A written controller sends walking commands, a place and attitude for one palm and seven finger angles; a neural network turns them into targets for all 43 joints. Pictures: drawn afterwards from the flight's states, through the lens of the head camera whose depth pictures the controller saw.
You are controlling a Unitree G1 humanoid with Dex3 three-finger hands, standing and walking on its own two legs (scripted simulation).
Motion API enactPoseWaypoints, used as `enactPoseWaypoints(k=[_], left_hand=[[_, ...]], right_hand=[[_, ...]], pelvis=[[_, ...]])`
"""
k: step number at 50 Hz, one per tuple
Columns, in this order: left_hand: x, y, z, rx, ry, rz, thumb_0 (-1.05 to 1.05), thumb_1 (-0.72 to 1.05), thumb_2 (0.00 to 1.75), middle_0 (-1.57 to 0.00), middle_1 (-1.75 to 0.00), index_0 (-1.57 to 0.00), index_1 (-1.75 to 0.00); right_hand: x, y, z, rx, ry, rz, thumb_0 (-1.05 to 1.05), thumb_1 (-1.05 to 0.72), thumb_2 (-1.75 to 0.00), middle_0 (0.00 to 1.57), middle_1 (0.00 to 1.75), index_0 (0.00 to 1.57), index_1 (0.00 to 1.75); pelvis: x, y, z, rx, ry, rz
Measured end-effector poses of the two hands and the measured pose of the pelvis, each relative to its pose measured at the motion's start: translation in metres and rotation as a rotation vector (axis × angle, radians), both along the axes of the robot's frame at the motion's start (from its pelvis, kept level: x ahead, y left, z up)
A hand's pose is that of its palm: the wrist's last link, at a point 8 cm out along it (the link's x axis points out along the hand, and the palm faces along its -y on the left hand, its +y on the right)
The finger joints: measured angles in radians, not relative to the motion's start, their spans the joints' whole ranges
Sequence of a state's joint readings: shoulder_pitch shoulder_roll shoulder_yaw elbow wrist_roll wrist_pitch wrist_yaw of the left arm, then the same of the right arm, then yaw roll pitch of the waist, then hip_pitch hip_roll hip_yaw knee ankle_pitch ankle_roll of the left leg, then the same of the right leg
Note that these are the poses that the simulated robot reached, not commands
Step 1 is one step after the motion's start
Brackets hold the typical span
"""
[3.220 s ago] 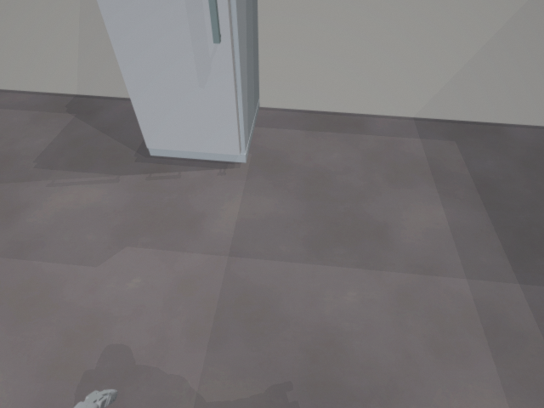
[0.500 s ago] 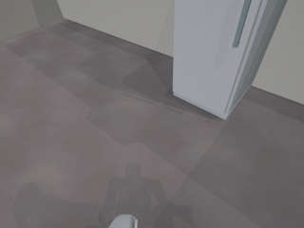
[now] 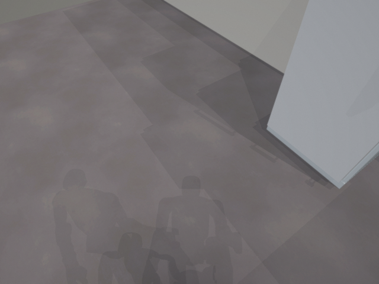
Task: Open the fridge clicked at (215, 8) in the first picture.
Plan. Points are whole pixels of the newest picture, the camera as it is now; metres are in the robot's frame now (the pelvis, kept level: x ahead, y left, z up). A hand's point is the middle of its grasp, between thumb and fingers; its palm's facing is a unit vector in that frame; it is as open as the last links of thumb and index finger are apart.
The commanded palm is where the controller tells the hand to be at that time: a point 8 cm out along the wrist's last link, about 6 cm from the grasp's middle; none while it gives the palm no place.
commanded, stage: walk to a spot facing it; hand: right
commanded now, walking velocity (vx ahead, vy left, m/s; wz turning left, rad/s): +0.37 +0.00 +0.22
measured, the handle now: out of the picture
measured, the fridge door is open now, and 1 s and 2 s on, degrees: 0 0 0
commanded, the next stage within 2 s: turn to face it in 0.68 s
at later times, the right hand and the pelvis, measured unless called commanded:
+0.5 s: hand (297, 233) +0.29 -0.25 -0.16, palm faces -0.11 +0.98 -0.17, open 7.4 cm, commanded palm none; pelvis +0.25 -0.06 +0.02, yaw +11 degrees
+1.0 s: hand (231, 140) +0.57 -0.08 -0.13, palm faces -0.35 +0.90 -0.24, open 7.4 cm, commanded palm none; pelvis +0.40 +0.04 +0.01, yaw +19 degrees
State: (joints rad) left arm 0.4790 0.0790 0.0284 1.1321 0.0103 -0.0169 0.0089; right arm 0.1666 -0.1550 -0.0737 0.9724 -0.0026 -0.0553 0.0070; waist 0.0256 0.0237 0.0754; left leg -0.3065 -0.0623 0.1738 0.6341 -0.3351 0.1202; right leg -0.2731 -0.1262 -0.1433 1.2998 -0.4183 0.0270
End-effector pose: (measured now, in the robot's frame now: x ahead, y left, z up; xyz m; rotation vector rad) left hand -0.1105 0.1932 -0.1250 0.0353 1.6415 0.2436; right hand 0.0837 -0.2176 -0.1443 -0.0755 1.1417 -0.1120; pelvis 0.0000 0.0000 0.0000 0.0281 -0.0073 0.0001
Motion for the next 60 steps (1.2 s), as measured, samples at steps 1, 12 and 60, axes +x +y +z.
enactPoseWaypoints(k=[1, 12, 60], left_hand=[[0.029, 0.004, -0.001, 0.008, -0.056, -0.013, 0.01, 0.91, 0.90, -0.20, -0.30, -0.21, -0.30], [0.308, 0.022, 0.013, 0.088, -0.521, -0.135, 0.01, 0.95, 0.90, -0.20, -0.30, -0.20, -0.30], [0.498, 0.073, 0.000, 0.058, -0.284, 0.102, 0.01, 0.93, 0.90, -0.20, -0.30, -0.20, -0.30]], right_hand=[[0.005, -0.008, 0.005, -0.027, 0.005, -0.006, -0.02, -0.94, -0.90, 0.21, 0.30, 0.20, 0.30], [0.044, -0.065, 0.025, -0.120, 0.211, 0.031, -0.01, -0.92, -0.90, 0.20, 0.30, 0.20, 0.30], [0.488, 0.077, 0.031, -0.032, -0.079, 0.246, -0.01, -0.92, -0.90, 0.21, 0.30, 0.20, 0.30]], pelvis=[[0.010, 0.000, 0.003, -0.001, 0.000, 0.008], [0.119, -0.035, 0.015, -0.018, 0.028, 0.074], [0.420, 0.040, 0.015, -0.018, -0.017, 0.205]])
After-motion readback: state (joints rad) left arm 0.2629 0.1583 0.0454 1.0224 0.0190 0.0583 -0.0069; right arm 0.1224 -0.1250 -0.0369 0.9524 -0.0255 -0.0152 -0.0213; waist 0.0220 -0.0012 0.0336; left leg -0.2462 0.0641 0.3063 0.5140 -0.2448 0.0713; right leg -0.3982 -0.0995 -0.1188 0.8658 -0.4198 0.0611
